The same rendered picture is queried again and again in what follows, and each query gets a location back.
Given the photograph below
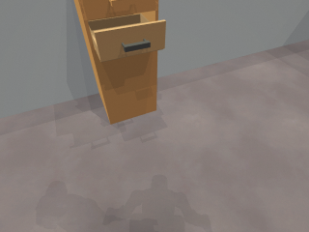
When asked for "cabinet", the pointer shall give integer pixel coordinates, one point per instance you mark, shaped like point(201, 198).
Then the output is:
point(127, 86)

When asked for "drawer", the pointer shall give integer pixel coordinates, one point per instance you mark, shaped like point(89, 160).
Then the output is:
point(108, 34)

